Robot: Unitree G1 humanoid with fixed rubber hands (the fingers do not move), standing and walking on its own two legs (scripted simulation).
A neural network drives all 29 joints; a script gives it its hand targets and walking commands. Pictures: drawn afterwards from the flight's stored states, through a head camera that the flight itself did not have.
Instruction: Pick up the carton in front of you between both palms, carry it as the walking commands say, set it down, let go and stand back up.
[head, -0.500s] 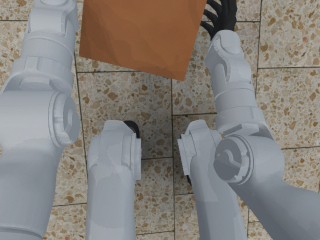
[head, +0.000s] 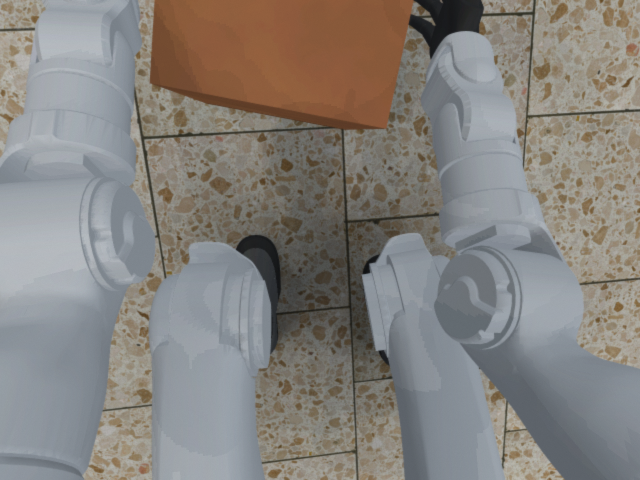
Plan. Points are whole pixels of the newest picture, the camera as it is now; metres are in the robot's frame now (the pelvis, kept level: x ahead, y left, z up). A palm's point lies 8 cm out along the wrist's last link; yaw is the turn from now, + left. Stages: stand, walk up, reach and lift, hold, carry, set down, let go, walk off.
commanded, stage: set down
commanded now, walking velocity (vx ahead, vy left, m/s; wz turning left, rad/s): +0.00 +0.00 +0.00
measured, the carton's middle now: (288, 22) +0.54 +0.07 -0.25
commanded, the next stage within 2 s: let go in 1.56 s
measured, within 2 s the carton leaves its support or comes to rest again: neither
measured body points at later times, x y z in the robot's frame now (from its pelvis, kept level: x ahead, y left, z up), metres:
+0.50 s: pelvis -0.01 -0.01 -0.01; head +0.36 +0.06 +0.23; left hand +0.53 +0.27 -0.21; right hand +0.51 -0.13 -0.20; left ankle +0.12 +0.10 -0.35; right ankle +0.10 -0.12 -0.35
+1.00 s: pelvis +0.00 +0.00 +0.09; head +0.32 +0.08 +0.39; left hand +0.54 +0.28 -0.04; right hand +0.51 -0.11 -0.04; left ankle +0.12 +0.10 -0.35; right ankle +0.10 -0.12 -0.35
